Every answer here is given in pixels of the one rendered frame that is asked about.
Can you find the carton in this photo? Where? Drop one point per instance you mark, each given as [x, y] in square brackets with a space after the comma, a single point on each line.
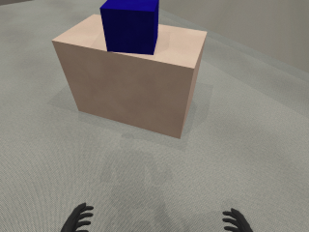
[130, 26]

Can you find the right robot hand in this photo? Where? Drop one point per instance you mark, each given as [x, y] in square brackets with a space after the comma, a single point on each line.
[239, 221]

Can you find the left robot hand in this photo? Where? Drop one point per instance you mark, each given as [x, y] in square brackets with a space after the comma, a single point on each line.
[73, 222]

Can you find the pedestal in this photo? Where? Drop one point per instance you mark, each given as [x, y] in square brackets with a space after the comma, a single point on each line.
[150, 92]

